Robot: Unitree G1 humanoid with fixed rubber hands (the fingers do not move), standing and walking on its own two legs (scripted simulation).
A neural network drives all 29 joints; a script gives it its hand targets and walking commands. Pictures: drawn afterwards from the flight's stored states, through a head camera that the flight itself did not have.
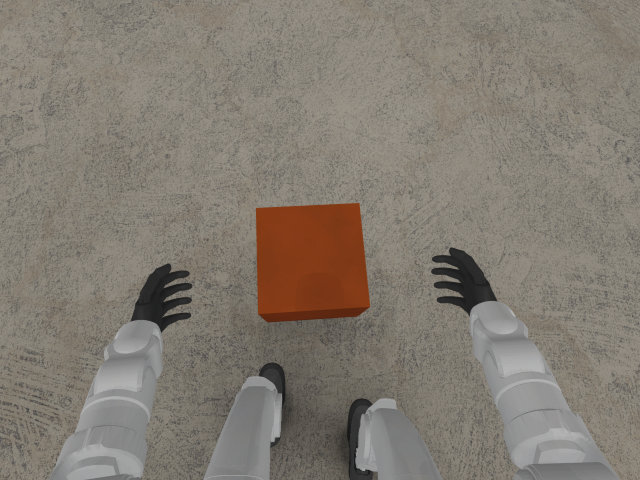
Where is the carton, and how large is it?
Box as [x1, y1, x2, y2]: [256, 203, 369, 321]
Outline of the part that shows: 358,203 256,208 258,313 266,321 356,316 369,306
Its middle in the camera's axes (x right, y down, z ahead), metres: -0.03 +0.07 +1.02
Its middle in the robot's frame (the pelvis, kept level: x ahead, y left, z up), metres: +0.48 +0.04 -0.59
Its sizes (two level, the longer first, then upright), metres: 0.257 0.256 0.228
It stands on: the floor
